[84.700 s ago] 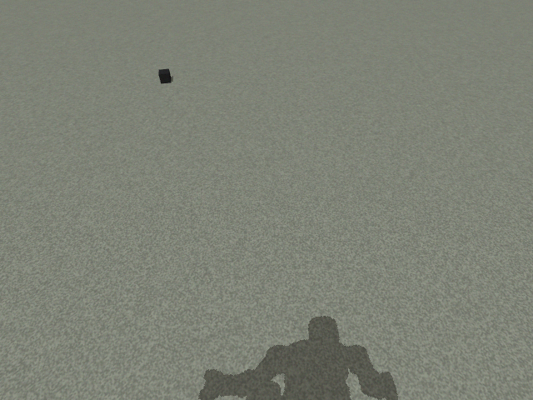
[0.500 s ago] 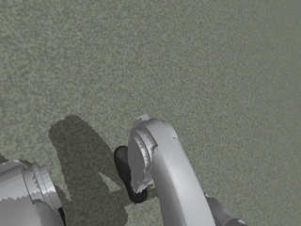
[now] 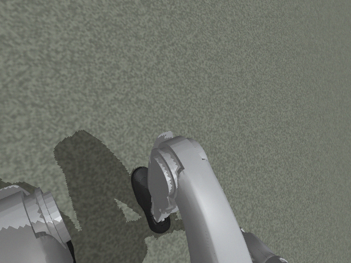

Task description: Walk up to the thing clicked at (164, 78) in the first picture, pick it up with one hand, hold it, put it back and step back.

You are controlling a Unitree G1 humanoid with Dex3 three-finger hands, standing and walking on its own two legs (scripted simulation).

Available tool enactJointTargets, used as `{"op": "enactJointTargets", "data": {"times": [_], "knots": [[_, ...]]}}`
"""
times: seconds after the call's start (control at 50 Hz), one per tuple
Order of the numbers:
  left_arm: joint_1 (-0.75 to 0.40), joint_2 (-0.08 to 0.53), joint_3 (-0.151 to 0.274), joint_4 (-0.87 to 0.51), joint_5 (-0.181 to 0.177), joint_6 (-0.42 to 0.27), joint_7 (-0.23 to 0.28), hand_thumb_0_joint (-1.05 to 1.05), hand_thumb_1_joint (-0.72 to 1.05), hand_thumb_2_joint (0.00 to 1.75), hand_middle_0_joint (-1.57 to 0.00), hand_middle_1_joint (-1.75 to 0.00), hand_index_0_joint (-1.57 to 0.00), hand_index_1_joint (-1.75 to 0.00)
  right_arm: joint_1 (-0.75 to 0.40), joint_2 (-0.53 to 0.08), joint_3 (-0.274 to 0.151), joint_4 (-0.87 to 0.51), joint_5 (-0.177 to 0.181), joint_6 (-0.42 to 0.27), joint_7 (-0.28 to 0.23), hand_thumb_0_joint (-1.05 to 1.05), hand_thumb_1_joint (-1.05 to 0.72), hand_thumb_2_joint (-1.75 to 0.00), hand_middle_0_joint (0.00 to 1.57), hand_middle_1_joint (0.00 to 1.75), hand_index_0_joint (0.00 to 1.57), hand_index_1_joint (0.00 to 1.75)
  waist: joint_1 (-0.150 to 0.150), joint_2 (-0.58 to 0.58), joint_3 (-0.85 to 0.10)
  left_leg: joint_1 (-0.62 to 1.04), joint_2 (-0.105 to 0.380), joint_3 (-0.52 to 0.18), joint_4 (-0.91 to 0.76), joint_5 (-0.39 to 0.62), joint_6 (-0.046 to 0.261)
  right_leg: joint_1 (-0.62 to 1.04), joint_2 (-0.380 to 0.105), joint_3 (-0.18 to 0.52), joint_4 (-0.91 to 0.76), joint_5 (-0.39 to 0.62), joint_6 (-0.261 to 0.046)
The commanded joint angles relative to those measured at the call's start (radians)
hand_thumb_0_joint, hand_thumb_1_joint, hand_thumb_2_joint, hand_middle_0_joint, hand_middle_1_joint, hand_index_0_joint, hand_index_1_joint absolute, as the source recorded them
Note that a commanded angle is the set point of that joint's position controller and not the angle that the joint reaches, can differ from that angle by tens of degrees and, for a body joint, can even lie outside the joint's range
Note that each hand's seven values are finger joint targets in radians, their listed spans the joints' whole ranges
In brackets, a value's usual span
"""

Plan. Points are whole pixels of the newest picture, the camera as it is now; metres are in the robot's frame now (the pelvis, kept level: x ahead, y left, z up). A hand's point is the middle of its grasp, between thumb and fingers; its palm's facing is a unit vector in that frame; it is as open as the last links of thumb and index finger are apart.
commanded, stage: close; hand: left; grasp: from above
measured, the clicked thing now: out of the picture +0.49 +0.37 -0.27
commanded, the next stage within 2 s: settle in 1.70 s
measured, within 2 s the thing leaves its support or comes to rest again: neither
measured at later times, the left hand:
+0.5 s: hand out of the picture +0.47 +0.35 -0.25, palm faces -0.46 -0.11 -0.88, open 13.9 cm
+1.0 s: hand out of the picture +0.47 +0.36 -0.24, palm faces -0.47 -0.12 -0.88, open 13.2 cm
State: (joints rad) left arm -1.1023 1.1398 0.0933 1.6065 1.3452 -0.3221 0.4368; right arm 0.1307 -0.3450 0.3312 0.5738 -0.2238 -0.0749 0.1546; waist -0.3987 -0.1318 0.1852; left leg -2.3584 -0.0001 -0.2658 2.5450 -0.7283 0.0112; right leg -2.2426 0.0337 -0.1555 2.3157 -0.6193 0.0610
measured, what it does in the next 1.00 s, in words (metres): stands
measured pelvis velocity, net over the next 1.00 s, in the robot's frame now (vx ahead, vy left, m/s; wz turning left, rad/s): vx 0.00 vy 0.00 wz -0.01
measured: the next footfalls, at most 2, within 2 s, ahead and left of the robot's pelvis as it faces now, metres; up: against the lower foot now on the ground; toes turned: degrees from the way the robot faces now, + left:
none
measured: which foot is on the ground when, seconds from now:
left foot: down 0.00-1.00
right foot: down 0.00-1.00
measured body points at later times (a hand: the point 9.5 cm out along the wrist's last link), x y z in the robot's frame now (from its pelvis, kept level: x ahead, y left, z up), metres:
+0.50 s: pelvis +0.00 +0.00 +0.00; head +0.29 +0.14 +0.31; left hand +0.49 +0.36 -0.19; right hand +0.05 -0.25 -0.05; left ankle +0.06 +0.12 -0.28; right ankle +0.13 -0.13 -0.27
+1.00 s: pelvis +0.00 +0.00 +0.00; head +0.29 +0.15 +0.31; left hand +0.49 +0.36 -0.19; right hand +0.06 -0.25 -0.05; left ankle +0.06 +0.12 -0.28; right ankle +0.13 -0.13 -0.27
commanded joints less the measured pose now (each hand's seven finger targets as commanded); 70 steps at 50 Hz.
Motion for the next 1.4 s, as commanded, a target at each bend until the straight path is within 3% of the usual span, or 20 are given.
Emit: {"op": "enactJointTargets", "data": {"times": [0.0,0.1,0.2,0.24,0.26,0.32,0.46,0.56,0.62,0.64,0.72,0.74,0.8,0.86,0.92,0.96,1.04,1.1,1.2,1.38], "knots": [[-0.236,0.22,0.006,-0.112,0.006,-0.02,0.039,0.0,-0.49,1.0,-0.07,-0.98,-0.06,-0.99,0.186,-0.321,-0.088,0.027,-0.005,0.01,-0.012,0.0,-0.89,-0.9,0.2,0.3,0.2,0.3,-0.056,0.585,-0.644,0.574,0.047,0.079,-0.272,0.324,-0.018,0.322,0.032,-0.115,-0.157,0.241,-0.084],[-0.244,0.208,-0.013,-0.052,0.019,-0.017,0.07,0.0,-0.49,1.0,-0.07,-0.99,-0.07,-0.99,0.17,-0.328,-0.084,0.027,-0.008,0.001,-0.019,0.0,-0.9,-0.9,0.2,0.3,0.2,0.3,-0.075,0.565,-0.587,0.528,0.043,0.076,-0.279,0.247,-0.015,0.284,0.033,-0.123,-0.157,0.196,-0.084],[-0.271,0.208,-0.022,-0.064,0.012,0.002,0.09,0.0,-0.49,1.0,-0.07,-0.99,-0.07,-0.99,0.173,-0.317,-0.084,0.038,-0.004,-0.012,-0.019,0.0,-0.9,-0.9,0.2,0.3,0.2,0.3,-0.078,0.574,-0.644,0.562,0.045,0.082,-0.281,0.277,-0.008,0.322,0.034,-0.111,-0.157,0.237,-0.074],[-0.261,0.189,-0.023,-0.047,0.005,0.013,0.093,0.0,-0.49,1.0,-0.07,-0.98,-0.07,-0.99,0.171,-0.32,-0.076,0.042,-0.005,-0.017,-0.017,0.0,-0.9,-0.9,0.2,0.3,0.2,0.3,-0.088,0.56,-0.605,0.535,0.048,0.076,-0.276,0.28,-0.012,0.294,0.031,-0.118,-0.156,0.235,-0.075],[-0.291,0.229,-0.004,-0.081,0.006,0.009,0.098,0.0,-0.49,1.0,-0.07,-0.98,-0.07,-0.99,0.167,-0.336,-0.086,0.049,-0.004,-0.017,-0.021,0.0,-0.9,-0.9,0.2,0.3,0.2,0.3,-0.076,0.592,-0.626,0.549,0.048,0.072,-0.281,0.281,-0.02,0.287,0.029,-0.119,-0.152,0.229,-0.082],[-0.271,0.249,0.006,-0.078,0.023,0.025,0.091,0.0,-0.5,1.01,-0.08,-0.98,-0.07,-0.99,0.172,-0.326,-0.083,0.032,-0.002,-0.018,-0.017,0.0,-0.9,-0.9,0.2,0.3,0.2,0.3,-0.07,0.631,-0.649,0.602,0.054,0.066,-0.292,0.319,-0.027,0.283,0.024,-0.112,-0.139,0.236,-0.082],[-0.253,0.252,0.016,-0.063,-0.004,0.046,0.07,0.0,-0.48,0.98,-0.08,-0.99,-0.08,-0.99,0.173,-0.337,-0.086,0.021,0.002,-0.023,-0.022,0.0,-0.9,-0.9,0.2,0.3,0.2,0.3,-0.073,0.579,-0.623,0.512,0.041,0.095,-0.266,0.274,-0.009,0.318,0.029,-0.101,-0.163,0.224,-0.085],[-0.245,0.28,0.039,-0.1,-0.01,0.037,0.05,0.0,-0.47,0.97,-0.08,-0.99,-0.08,-0.99,0.187,-0.334,-0.075,0.021,-0.002,-0.011,-0.026,0.0,-0.9,-0.9,0.2,0.3,0.2,0.3,-0.067,0.594,-0.661,0.544,0.047,0.087,-0.263,0.326,-0.018,0.347,0.027,-0.108,-0.162,0.253,-0.087],[-0.24,0.269,0.03,-0.103,-0.015,0.029,0.038,0.0,-0.44,0.96,-0.08,-1.0,-0.09,-0.99,0.186,-0.332,-0.078,0.01,-0.002,0.0,-0.027,0.0,-0.89,-0.9,0.2,0.3,0.2,0.3,-0.064,0.588,-0.672,0.545,0.047,0.083,-0.27,0.319,-0.018,0.356,0.03,-0.109,-0.16,0.245,-0.088],[-0.213,0.234,0.012,-0.071,-0.02,0.031,0.029,0.0,-0.45,0.97,-0.09,-1.0,-0.09,-0.99,0.183,-0.334,-0.076,0.011,-0.002,-0.001,-0.027,0.0,-0.9,-0.9,0.2,0.3,0.2,0.3,-0.074,0.572,-0.627,0.543,0.047,0.083,-0.26,0.32,-0.016,0.326,0.029,-0.11,-0.161,0.241,-0.088],[-0.219,0.242,0.006,-0.099,-0.02,0.023,0.023,0.0,-0.41,0.98,-0.11,-0.99,-0.12,-0.99,0.189,-0.332,-0.071,0.013,-0.003,0.002,-0.028,0.0,-0.89,-0.9,0.2,0.3,0.2,0.3,-0.072,0.569,-0.619,0.535,0.045,0.09,-0.264,0.314,-0.014,0.343,0.03,-0.109,-0.169,0.241,-0.084],[-0.216,0.257,0.016,-0.096,-0.024,0.018,0.028,0.0,-0.4,0.97,-0.12,-1.0,-0.12,-0.99,0.176,-0.329,-0.07,0.01,-0.004,0.006,-0.03,0.0,-0.89,-0.9,0.2,0.3,0.2,0.3,-0.059,0.568,-0.641,0.52,0.045,0.089,-0.27,0.294,-0.014,0.366,0.035,-0.112,-0.174,0.228,-0.086],[-0.218,0.248,0.006,-0.105,-0.021,0.012,0.021,0.0,-0.39,0.96,-0.12,-1.0,-0.13,-0.99,0.175,-0.336,-0.065,0.002,-0.007,0.006,-0.031,0.0,-0.89,-0.9,0.2,0.3,0.2,0.3,-0.069,0.556,-0.599,0.522,0.046,0.083,-0.265,0.28,-0.015,0.327,0.029,-0.111,-0.175,0.21,-0.088],[-0.253,0.262,0.018,-0.134,-0.02,0.01,0.027,0.0,-0.37,0.96,-0.14,-0.99,-0.14,-0.98,0.173,-0.334,-0.07,0.011,-0.007,0.01,-0.033,0.0,-0.89,-0.9,0.2,0.3,0.2,0.3,-0.06,0.604,-0.662,0.592,0.053,0.069,-0.279,0.321,-0.025,0.323,0.029,-0.118,-0.163,0.23,-0.088],[-0.226,0.226,-0.004,-0.09,-0.015,0.009,0.031,0.0,-0.35,1.0,-0.15,-0.99,-0.15,-0.99,0.169,-0.344,-0.068,0.006,-0.01,0.011,-0.033,0.0,-0.89,-0.9,0.2,0.3,0.2,0.3,-0.08,0.554,-0.601,0.538,0.049,0.065,-0.263,0.307,-0.021,0.31,0.028,-0.122,-0.167,0.227,-0.089],[-0.262,0.255,0.007,-0.136,-0.011,0.004,0.033,0.0,-0.31,0.98,-0.18,-0.98,-0.18,-0.98,0.174,-0.34,-0.066,0.015,-0.01,0.012,-0.033,0.0,-0.89,-0.9,0.2,0.3,0.2,0.3,-0.07,0.594,-0.637,0.569,0.051,0.07,-0.269,0.326,-0.023,0.323,0.028,-0.117,-0.167,0.238,-0.088],[-0.219,0.222,-0.011,-0.078,-0.005,0.009,0.037,0.0,-0.25,0.98,-0.22,-0.99,-0.22,-0.98,0.165,-0.34,-0.065,0.01,-0.01,0.011,-0.031,0.0,-0.89,-0.9,0.2,0.3,0.2,0.3,-0.079,0.571,-0.59,0.558,0.051,0.062,-0.267,0.318,-0.023,0.292,0.027,-0.119,-0.162,0.226,-0.088],[-0.233,0.247,0.002,-0.078,-0.004,0.01,0.042,0.0,-0.23,0.92,-0.23,-0.95,-0.24,-0.94,0.16,-0.343,-0.066,0.007,-0.011,0.007,-0.032,0.0,-0.89,-0.9,0.2,0.3,0.2,0.3,-0.071,0.587,-0.584,0.553,0.05,0.062,-0.275,0.3,-0.026,0.278,0.023,-0.116,-0.163,0.21,-0.09],[-0.225,0.242,-0.006,-0.058,-0.016,0.017,0.045,0.0,-0.2,0.88,-0.24,-0.96,-0.26,-0.93,0.157,-0.329,-0.054,0.01,-0.01,0.005,-0.032,0.0,-0.89,-0.9,0.2,0.3,0.2,0.3,-0.073,0.552,-0.604,0.518,0.049,0.073,-0.271,0.267,-0.012,0.318,0.032,-0.114,-0.169,0.205,-0.083],[-0.244,0.256,0.0,-0.081,-0.022,0.028,0.042,0.0,-0.11,0.88,-0.33,-0.92,-0.34,-0.91,0.152,-0.333,-0.054,0.011,-0.005,0.002,-0.034,0.0,-0.89,-0.9,0.2,0.3,0.2,0.3,-0.066,0.575,-0.616,0.535,0.053,0.066,-0.276,0.283,-0.02,0.306,0.03,-0.113,-0.162,0.214,-0.087]]}}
